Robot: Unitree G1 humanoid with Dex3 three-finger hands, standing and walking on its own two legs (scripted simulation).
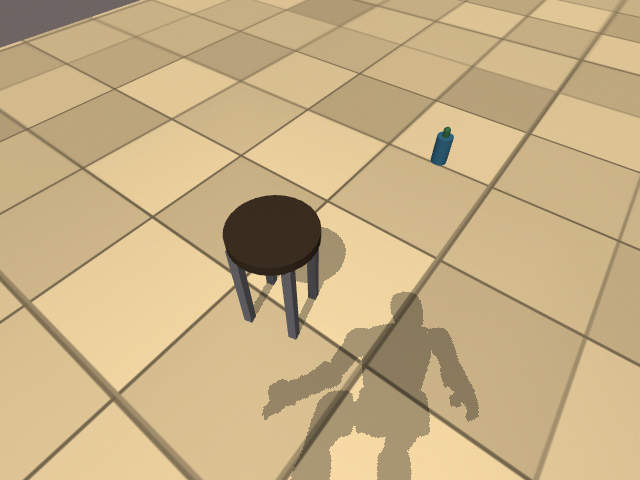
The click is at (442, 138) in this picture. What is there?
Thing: necked bottle
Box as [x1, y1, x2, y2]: [431, 127, 453, 165]
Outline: 449,127 445,127 442,132 439,132 437,134 431,156 431,161 435,164 440,165 445,163 453,138 452,134 449,132
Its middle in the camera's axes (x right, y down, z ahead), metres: +0.62 -0.48 +1.93
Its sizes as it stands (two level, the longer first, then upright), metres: 0.079 0.079 0.198
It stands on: the floor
